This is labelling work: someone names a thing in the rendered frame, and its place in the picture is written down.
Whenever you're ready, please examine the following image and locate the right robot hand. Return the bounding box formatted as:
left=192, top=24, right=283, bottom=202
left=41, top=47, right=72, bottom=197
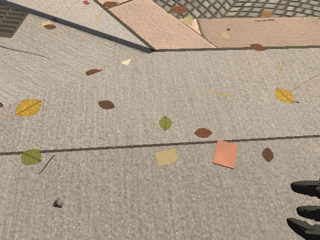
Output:
left=286, top=179, right=320, bottom=240

